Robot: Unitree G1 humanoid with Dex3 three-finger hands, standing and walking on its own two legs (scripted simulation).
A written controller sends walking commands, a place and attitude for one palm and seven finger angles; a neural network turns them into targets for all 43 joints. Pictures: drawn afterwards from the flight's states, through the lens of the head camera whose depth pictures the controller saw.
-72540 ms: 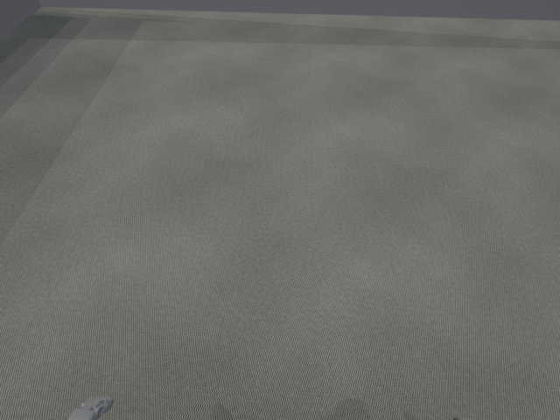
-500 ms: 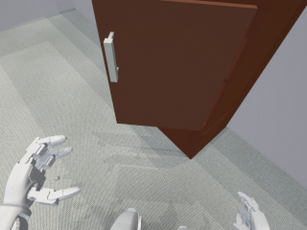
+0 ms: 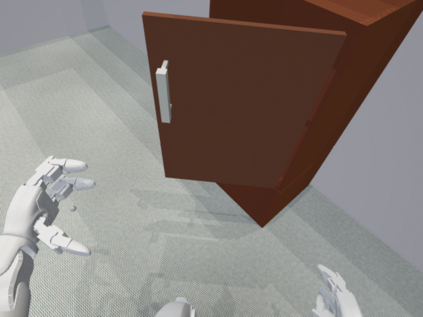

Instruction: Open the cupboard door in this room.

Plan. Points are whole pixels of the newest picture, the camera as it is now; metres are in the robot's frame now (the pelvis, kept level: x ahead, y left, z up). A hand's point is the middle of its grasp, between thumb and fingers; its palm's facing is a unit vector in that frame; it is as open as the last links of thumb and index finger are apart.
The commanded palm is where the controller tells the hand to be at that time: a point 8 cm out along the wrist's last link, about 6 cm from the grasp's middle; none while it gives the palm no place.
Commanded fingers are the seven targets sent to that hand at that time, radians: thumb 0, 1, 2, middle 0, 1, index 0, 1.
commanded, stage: raise the hand with hooked fingers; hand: left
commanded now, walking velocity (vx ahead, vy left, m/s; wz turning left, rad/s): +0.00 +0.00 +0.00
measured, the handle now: (165, 92) +0.61 +0.16 +0.07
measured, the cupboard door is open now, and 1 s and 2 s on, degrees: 44 44 44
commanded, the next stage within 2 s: move the hooked fingers beside the handle in 0.60 s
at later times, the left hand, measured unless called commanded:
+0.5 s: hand (79, 195) +0.29 +0.26 +0.08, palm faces +0.00 -1.00 -0.03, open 14.0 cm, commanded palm +0.27 +0.31 +0.08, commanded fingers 0.00 -0.50 0.30 -0.30 -1.20 -0.30 -1.20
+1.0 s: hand (93, 176) +0.34 +0.25 +0.08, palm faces -0.02 -1.00 +0.00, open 14.0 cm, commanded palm +0.32 +0.30 +0.08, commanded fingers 0.00 -0.50 0.30 -0.30 -1.20 -0.30 -1.20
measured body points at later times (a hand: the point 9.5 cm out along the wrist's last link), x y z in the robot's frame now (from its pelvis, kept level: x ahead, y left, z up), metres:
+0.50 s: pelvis +0.01 -0.01 +0.00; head +0.05 +0.00 +0.45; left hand +0.29 +0.31 +0.08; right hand +0.16 -0.27 -0.07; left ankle +0.07 +0.06 -0.69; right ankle -0.01 -0.12 -0.69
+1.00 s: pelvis +0.01 -0.02 +0.00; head +0.06 +0.00 +0.45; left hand +0.33 +0.30 +0.08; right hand +0.15 -0.27 -0.08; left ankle +0.07 +0.06 -0.69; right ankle -0.01 -0.12 -0.69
